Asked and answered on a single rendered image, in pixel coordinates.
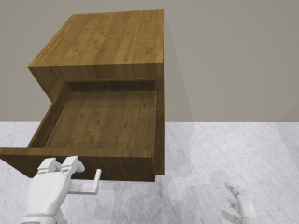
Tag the robot left forearm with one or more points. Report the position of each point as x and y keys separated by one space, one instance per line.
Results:
x=38 y=219

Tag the handle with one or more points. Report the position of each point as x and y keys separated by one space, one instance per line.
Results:
x=86 y=188

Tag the cabinet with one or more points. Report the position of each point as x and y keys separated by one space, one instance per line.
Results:
x=107 y=46

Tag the robot right hand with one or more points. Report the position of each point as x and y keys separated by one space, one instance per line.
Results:
x=243 y=207

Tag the drawer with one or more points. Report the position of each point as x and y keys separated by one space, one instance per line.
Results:
x=109 y=124

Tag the robot left hand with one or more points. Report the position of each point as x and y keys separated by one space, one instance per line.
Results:
x=48 y=189

